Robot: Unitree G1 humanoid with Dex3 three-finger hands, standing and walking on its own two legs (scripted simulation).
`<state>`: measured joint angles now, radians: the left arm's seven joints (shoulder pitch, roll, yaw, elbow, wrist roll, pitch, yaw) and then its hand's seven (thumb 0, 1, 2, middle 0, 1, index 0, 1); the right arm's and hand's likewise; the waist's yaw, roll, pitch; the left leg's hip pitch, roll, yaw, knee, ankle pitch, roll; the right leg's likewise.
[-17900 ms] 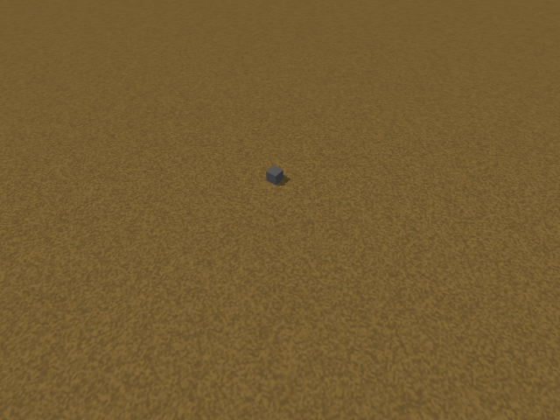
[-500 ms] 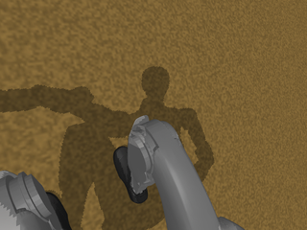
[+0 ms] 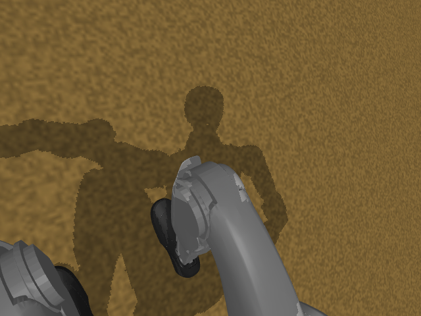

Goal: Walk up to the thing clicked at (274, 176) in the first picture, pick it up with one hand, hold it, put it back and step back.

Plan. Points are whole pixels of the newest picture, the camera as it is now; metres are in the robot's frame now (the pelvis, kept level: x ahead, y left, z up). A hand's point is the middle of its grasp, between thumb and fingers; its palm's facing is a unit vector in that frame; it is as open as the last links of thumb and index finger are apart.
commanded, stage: rest palm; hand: left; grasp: from above
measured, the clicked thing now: out of the picture +0.44 +0.34 -0.28
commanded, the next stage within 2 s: close in 0.18 s
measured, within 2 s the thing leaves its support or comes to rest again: leaves its support in 1.70 s
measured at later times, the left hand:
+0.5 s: hand out of the picture +0.44 +0.33 -0.26, palm faces -0.07 -0.44 -0.90, open 9.9 cm
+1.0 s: hand out of the picture +0.44 +0.33 -0.26, palm faces -0.08 -0.43 -0.90, open 9.5 cm
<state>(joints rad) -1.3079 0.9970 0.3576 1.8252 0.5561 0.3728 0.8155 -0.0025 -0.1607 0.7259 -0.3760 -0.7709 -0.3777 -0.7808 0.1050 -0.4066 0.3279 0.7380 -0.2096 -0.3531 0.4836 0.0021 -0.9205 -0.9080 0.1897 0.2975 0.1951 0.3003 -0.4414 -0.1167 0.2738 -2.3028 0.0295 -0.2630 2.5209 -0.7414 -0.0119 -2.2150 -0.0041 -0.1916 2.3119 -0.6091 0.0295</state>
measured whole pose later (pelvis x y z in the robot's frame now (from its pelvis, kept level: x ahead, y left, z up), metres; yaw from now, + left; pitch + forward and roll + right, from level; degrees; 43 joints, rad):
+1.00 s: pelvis +0.00 +0.00 +0.00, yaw -1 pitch +27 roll -15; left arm -1.29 1.02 0.29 1.83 0.54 0.35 0.81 -0.02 0.06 0.53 -0.63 -0.56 -0.71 -0.57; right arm 0.10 -0.43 0.35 0.72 -0.21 -0.40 0.47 0.00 -0.91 -0.90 0.19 0.30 0.20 0.30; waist -0.44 -0.13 0.29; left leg -2.29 0.03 -0.28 2.53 -0.75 -0.01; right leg -2.19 0.00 -0.20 2.31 -0.61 0.03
